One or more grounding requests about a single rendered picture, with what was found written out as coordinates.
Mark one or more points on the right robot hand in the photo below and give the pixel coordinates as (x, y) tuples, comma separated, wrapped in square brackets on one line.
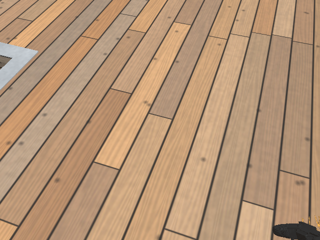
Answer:
[(296, 231)]

